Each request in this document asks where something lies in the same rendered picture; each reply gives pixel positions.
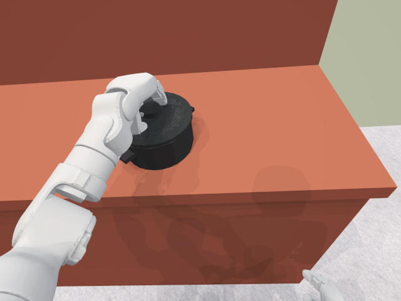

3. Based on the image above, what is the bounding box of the robot left hand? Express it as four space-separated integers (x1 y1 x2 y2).
106 73 167 135

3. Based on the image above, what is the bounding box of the left robot upper arm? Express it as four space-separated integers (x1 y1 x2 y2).
0 194 96 301

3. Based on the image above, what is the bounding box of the knob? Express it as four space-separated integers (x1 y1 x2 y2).
140 102 161 119

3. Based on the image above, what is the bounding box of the table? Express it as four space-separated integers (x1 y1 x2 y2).
0 0 398 287

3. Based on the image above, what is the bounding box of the robot right hand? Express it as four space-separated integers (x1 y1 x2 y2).
303 270 345 301

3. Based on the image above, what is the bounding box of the left robot forearm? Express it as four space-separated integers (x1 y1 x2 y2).
12 85 140 247

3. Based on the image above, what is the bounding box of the lid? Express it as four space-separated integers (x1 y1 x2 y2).
131 92 192 148

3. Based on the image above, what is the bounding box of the pot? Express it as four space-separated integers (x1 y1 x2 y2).
119 106 195 170

